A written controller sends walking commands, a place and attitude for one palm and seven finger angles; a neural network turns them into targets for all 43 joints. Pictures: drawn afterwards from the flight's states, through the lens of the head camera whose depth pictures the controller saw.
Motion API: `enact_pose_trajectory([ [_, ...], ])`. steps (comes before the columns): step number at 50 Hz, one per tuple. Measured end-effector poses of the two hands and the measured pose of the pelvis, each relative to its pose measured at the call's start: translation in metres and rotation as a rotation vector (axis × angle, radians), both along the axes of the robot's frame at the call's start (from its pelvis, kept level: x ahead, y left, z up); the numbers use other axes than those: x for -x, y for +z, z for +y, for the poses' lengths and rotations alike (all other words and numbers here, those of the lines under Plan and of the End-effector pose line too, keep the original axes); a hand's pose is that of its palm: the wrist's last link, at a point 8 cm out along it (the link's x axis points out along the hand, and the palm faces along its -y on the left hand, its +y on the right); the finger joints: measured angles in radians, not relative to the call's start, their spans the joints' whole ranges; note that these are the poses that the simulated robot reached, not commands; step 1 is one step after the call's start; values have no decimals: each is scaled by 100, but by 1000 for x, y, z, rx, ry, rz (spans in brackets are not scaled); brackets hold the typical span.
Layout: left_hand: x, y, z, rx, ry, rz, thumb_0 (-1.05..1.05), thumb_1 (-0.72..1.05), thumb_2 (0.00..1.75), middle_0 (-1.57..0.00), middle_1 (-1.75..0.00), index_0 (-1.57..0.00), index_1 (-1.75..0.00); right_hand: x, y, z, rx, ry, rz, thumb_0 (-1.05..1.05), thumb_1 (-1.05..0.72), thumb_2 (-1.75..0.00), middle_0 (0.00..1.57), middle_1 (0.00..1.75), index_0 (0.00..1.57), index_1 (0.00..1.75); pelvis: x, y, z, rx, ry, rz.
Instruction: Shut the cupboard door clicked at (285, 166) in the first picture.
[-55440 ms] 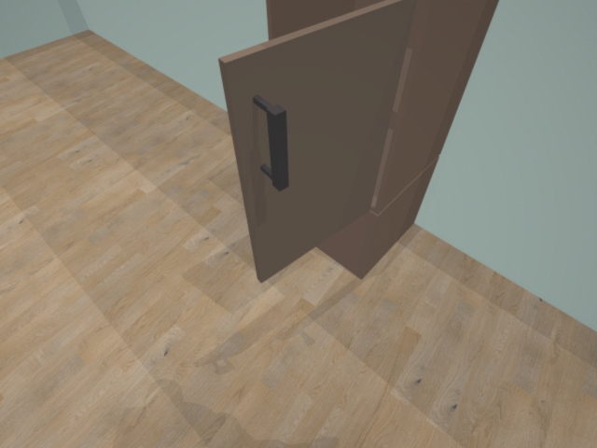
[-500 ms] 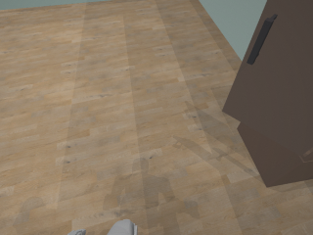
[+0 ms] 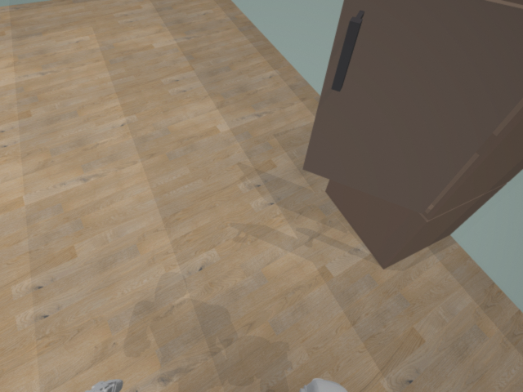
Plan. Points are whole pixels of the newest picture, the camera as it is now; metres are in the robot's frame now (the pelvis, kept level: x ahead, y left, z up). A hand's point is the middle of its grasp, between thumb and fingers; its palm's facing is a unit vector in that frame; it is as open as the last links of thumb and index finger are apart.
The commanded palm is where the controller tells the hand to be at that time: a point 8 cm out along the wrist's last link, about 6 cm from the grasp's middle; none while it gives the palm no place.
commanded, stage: turn to face it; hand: left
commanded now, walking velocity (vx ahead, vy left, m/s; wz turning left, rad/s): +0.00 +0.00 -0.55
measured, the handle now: (348, 52) +0.78 -0.13 +0.10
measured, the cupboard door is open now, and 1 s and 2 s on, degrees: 39 39 39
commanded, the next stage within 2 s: take the last steps up to it in 0.54 s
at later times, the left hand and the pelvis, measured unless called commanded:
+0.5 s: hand out of the picture +0.13 +0.16 -0.18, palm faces -0.18 -0.97 -0.19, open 7.4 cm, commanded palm none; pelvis +0.02 -0.01 -0.01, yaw -13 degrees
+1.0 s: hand (200, 381) +0.15 +0.11 -0.16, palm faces -0.29 -0.93 -0.23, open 7.4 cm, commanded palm none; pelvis +0.05 -0.05 +0.00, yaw -20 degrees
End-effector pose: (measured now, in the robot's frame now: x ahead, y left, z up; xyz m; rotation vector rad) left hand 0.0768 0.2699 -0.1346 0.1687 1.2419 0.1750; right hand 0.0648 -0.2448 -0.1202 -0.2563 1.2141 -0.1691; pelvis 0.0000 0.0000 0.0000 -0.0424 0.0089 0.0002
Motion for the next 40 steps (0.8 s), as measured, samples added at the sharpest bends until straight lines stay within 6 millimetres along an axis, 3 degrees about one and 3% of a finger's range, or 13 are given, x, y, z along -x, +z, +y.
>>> enact_pose_trajectory([
  [7, -55, 4, -40, -54, -153, -93, 1, 91, 90, -20, -30, -19, -30, 50, -37, -42, -39, -152, 68, 1, -90, -90, 20, 30, 21, 30, -4, -20, -25, -33, -92, 3],
  [10, -60, 10, -57, -62, -188, -99, 1, 91, 90, -20, -30, -20, -30, 58, -40, -54, -33, -197, 94, 1, -91, -90, 20, 30, 20, 30, -3, -16, -28, -29, -117, -1],
  [14, -56, 13, -69, -53, -212, -67, 0, 90, 90, -20, -30, -20, -30, 55, -28, -59, -34, -225, 64, 1, -91, -90, 20, 30, 20, 30, -4, -7, -32, -45, -154, 1],
  [20, -54, 2, -75, -3, -233, -30, 1, 90, 90, -20, -30, -20, -30, 44, -14, -51, -23, -245, 14, 1, -91, -90, 20, 30, 20, 30, -11, -4, -28, -40, -189, 7],
  [27, -61, -23, -57, 44, -228, 10, 1, 90, 90, -21, -30, -20, -30, 35, -8, -24, 19, -260, -27, 1, -91, -90, 20, 30, 20, 30, -24, -13, -7, -27, -238, 5],
  [34, -71, -13, -49, 30, -272, 49, 1, 91, 90, -20, -30, -20, -30, 57, -3, 1, -8, -300, 18, 0, -91, -90, 20, 30, 21, 30, -26, -1, -3, -15, -291, 0],
  [40, -81, -2, -63, 5, -339, 61, 1, 91, 90, -20, -30, -19, -30, 90, -15, 3, -68, -378, 69, 0, -90, -90, 20, 30, 21, 30, -28, 0, -13, -22, -331, 6],
])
